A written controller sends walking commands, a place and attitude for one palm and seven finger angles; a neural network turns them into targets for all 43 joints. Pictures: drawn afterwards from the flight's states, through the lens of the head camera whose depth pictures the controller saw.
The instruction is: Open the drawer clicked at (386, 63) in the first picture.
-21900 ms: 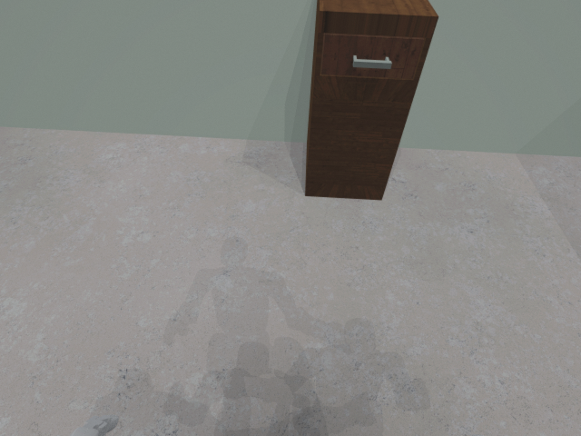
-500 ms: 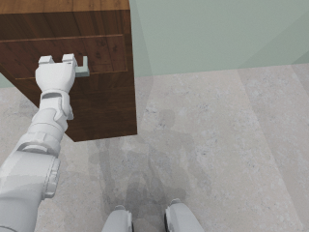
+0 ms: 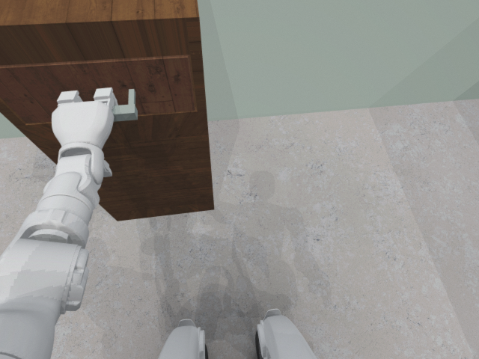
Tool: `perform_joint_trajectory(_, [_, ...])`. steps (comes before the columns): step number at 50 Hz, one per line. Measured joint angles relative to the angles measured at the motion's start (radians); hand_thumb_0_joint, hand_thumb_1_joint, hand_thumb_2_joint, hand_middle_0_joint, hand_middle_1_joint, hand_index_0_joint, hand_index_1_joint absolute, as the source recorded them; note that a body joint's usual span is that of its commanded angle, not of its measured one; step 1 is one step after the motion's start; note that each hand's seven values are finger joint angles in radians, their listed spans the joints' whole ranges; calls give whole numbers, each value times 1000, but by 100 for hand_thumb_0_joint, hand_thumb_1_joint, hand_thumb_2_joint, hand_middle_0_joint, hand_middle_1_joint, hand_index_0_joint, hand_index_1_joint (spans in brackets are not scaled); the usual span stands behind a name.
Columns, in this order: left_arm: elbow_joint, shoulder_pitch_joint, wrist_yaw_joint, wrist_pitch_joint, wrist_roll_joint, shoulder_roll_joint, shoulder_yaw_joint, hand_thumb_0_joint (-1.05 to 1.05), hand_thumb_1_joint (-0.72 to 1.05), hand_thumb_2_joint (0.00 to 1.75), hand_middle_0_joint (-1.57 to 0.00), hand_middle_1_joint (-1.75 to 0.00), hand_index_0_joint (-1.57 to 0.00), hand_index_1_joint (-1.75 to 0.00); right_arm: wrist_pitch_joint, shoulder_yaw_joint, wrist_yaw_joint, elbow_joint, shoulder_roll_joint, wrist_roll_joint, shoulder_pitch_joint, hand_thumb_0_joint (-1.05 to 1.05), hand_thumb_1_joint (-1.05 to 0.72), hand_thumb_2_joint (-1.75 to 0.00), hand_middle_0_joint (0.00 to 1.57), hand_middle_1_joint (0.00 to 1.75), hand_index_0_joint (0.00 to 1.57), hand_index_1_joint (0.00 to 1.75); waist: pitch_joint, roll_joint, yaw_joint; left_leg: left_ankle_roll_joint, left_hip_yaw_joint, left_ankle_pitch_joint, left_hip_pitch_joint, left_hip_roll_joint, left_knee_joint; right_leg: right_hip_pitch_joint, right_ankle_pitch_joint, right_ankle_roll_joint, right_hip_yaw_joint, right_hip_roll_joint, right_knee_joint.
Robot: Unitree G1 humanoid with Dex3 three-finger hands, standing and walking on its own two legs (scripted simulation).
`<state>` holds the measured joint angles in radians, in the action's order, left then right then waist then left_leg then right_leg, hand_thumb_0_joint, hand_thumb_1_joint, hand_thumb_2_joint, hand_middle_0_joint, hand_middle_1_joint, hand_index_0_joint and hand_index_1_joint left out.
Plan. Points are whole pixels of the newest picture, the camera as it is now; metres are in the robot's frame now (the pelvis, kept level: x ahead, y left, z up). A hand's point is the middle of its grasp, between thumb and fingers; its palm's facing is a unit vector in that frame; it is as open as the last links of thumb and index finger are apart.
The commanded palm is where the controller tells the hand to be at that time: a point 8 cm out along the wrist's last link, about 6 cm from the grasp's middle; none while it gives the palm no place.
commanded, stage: close the thumb around the handle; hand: left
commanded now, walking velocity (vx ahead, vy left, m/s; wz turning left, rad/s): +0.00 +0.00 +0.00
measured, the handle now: (99, 106) +0.56 +0.22 +0.01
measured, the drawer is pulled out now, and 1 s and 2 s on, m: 0.00 0.04 0.15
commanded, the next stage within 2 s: pull the drawer open in 0.46 s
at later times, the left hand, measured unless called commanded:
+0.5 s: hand (96, 139) +0.50 +0.22 -0.01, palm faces -0.04 -0.01 -1.00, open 5.5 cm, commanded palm +0.49 +0.22 +0.04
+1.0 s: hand (95, 159) +0.46 +0.22 -0.01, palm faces -0.03 -0.03 -1.00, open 5.6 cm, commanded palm +0.43 +0.22 +0.04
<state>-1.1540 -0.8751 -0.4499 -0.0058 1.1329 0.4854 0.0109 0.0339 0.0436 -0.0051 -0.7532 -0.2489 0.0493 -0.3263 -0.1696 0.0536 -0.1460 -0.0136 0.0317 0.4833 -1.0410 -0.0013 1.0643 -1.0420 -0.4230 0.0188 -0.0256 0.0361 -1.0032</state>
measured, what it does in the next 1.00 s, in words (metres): stands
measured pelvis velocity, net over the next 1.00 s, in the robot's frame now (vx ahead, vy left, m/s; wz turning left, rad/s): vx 0.01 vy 0.01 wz -0.02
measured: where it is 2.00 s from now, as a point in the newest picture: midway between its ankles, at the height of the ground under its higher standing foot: outside the picture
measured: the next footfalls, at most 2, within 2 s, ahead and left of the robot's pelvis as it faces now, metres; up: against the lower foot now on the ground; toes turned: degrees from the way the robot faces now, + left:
none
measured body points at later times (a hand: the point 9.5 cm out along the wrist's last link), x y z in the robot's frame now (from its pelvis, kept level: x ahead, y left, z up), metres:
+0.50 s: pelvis +0.00 +0.00 +0.00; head +0.14 +0.01 +0.43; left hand +0.50 +0.22 +0.05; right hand +0.01 -0.27 -0.13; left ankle +0.00 +0.11 -0.66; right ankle +0.02 -0.13 -0.66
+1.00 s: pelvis +0.01 +0.01 +0.01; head +0.12 +0.01 +0.45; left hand +0.46 +0.22 +0.04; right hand +0.04 -0.26 -0.12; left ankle +0.00 +0.11 -0.66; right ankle +0.02 -0.13 -0.66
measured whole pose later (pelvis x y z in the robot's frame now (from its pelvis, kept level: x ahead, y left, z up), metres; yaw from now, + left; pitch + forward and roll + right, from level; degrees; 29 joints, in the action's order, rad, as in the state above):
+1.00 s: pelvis +0.01 +0.01 +0.01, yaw -1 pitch +23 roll -2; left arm -0.99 -0.65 -0.47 -0.03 1.12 0.40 0.02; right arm 0.06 0.06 0.00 -0.73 -0.24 0.04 -0.31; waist -0.18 0.05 -0.09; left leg -0.03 0.00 0.49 -0.92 0.00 1.01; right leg -0.93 -0.42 0.03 -0.05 0.04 -0.95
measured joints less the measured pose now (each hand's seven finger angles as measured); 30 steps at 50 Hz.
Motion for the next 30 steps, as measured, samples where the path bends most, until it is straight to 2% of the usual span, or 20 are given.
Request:
perform_joint_trajectory(11, [-19, -28, 22, 4, -4, 11, 5, 0, 31, 65, -37, -129, -38, -129, -5, -6, -7, 14, -2, -1, 12, 0, -91, -90, 20, 30, 20, 30, 3, -4, -13, 0, 2, -1, -2, 0, -2, 0, 1, 0, 2, -1, 4])
perform_joint_trajectory(19, [25, 11, 26, -19, -4, 12, -11, 0, 70, 82, -39, -133, -41, -133, 2, -1, -3, 14, -3, 2, -1, 0, -91, -90, 20, 30, 20, 30, -1, 1, -1, -4, -6, 7, 3, -3, 2, 3, -2, 4, -5, 3, 4])
perform_joint_trajectory(30, [13, 6, 5, -10, 1, -2, -1, -1, 72, 82, -37, -135, -40, -135, 8, -5, 2, 5, 4, 1, 1, 0, -91, -90, 20, 30, 20, 30, -1, 0, 0, -8, -5, 7, 6, 1, 1, 9, -2, 8, -5, -2, 7])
